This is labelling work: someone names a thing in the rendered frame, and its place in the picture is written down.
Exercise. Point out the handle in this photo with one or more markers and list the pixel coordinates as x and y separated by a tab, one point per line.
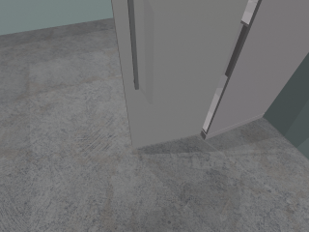
131	17

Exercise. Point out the fridge door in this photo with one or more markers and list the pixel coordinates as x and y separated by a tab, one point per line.
182	47

